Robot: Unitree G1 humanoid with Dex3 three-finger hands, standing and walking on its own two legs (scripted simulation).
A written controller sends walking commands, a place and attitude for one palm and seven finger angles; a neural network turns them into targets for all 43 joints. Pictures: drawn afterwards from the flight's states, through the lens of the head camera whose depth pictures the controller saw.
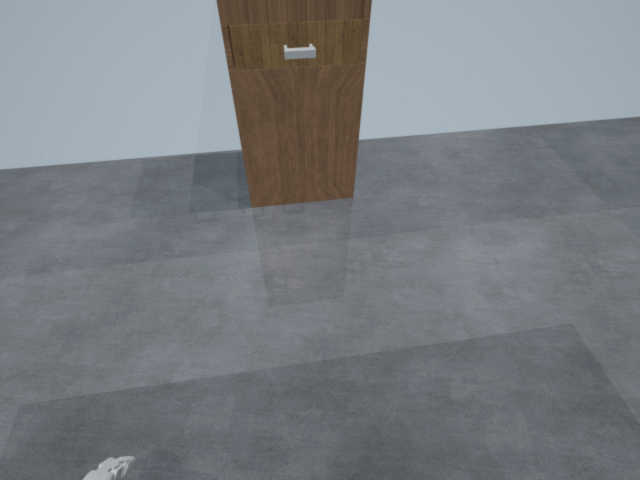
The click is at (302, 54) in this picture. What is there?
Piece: drawer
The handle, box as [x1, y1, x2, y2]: [284, 44, 315, 58]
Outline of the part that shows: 315,49 311,44 309,44 308,47 287,48 286,45 284,45 284,56 285,58 315,57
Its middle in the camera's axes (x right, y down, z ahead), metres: -0.07 -0.62 +1.28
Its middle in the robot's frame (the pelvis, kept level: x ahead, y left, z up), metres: +1.37 +0.14 -0.05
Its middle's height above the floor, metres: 0.72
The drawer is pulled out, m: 0.00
